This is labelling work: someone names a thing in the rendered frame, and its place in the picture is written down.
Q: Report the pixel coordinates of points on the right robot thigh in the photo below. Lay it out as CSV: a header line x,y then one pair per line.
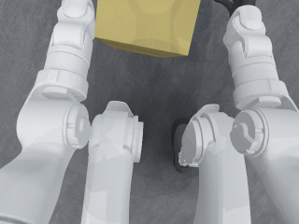
x,y
223,195

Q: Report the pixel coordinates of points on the robot thigh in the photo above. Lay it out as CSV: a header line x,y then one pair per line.
x,y
223,195
110,169

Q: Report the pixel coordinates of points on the right robot hand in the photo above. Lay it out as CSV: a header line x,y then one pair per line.
x,y
232,6

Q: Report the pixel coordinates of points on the left robot upper arm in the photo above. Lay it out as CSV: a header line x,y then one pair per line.
x,y
49,131

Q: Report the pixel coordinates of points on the left robot thigh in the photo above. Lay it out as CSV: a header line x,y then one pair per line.
x,y
110,169

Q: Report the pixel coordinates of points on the robot left forearm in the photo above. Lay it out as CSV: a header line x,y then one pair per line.
x,y
64,76

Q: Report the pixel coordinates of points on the robot right forearm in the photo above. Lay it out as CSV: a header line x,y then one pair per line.
x,y
252,63

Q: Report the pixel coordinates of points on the right robot upper arm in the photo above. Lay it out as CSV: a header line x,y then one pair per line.
x,y
269,139

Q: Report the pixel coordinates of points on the carton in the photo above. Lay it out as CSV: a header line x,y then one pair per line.
x,y
157,28

